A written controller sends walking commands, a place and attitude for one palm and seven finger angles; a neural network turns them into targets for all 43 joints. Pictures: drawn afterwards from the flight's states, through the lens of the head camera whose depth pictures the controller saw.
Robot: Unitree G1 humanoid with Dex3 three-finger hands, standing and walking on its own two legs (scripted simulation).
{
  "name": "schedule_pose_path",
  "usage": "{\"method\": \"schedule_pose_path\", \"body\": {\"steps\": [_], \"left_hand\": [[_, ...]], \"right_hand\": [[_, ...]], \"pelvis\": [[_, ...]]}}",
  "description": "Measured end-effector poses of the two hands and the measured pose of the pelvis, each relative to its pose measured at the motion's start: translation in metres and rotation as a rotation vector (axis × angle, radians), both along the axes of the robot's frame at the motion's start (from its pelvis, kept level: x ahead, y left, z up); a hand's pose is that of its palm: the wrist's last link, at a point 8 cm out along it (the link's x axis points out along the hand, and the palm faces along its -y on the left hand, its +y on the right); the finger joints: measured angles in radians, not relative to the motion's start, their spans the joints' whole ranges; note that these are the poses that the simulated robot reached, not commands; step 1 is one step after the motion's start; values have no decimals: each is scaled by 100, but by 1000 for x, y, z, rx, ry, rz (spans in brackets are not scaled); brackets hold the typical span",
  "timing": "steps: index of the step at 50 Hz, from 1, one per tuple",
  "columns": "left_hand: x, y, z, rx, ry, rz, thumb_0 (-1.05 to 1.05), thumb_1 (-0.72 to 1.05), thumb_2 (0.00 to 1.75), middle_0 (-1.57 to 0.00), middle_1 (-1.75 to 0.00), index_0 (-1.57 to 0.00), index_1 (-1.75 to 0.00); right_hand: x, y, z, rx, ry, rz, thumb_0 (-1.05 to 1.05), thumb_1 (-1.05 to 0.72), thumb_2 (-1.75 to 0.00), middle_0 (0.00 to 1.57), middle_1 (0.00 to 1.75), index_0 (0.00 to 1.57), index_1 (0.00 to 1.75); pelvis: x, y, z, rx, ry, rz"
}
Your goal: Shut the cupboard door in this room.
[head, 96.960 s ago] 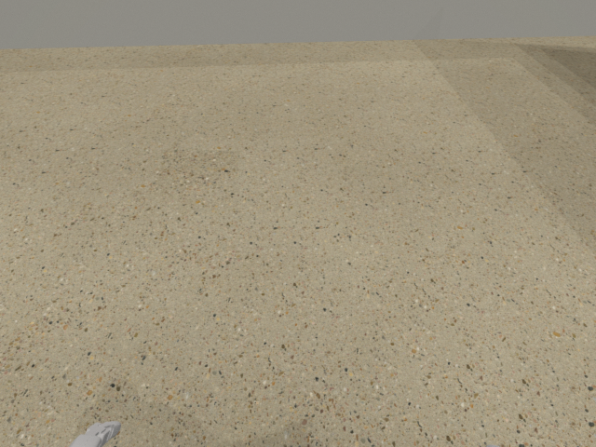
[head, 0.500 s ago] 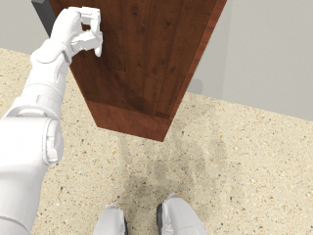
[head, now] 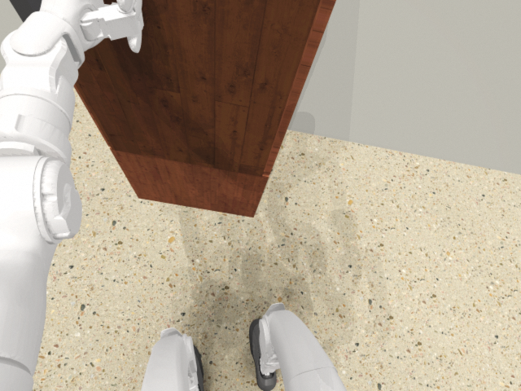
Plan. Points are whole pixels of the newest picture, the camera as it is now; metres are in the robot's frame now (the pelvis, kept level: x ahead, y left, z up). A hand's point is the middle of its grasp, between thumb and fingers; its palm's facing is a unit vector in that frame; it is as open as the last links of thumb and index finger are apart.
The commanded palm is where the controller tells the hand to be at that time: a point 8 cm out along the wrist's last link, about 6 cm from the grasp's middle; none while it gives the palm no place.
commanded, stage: pull the fist back off the door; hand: left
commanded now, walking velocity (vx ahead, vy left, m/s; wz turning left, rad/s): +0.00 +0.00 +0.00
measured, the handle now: out of the picture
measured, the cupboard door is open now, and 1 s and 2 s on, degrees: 0 0 0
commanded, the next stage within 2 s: draw the hand back to the body in 0.96 s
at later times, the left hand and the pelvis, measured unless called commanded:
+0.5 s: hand (151, 20) +0.58 +0.05 +0.14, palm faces +0.03 -0.99 -0.10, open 2.8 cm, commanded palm +0.57 +0.08 +0.13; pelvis +0.00 +0.00 +0.01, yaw +2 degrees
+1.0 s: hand (160, 46) +0.54 +0.04 +0.13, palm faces +0.05 -1.00 -0.02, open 3.1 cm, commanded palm +0.52 +0.09 +0.13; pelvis +0.05 -0.02 +0.05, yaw -1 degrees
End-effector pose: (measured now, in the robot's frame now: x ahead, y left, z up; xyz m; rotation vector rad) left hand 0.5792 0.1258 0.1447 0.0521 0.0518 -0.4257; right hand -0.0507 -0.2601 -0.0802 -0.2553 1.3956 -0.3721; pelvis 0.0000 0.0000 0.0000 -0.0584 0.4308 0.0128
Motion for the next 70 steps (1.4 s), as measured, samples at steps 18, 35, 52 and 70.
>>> {"method": "schedule_pose_path", "body": {"steps": [18,35,52,70], "left_hand": [[-23,-13,-8,-52,-47,521,-6,56,94,-131,-150,-135,-150],[-30,-36,-4,-40,-45,448,-3,86,99,-130,-150,-130,-150],[-59,-29,-11,-34,-93,476,1,90,90,-130,-150,-130,-150],[-140,32,21,-34,-138,476,2,90,90,-130,-150,-130,-150]], "right_hand": [[28,17,0,99,-59,151,1,-91,-90,21,30,20,30],[17,9,5,146,-23,62,1,-91,-90,21,30,20,30],[112,-15,16,163,-149,74,1,-91,-90,20,30,20,30],[219,-17,45,166,-412,159,1,-91,-90,20,30,19,30]], "pelvis": [[4,5,4,1,2,28],[15,-2,21,29,-49,-4],[58,-20,47,54,-128,-26],[75,-26,69,60,-263,-20]]}}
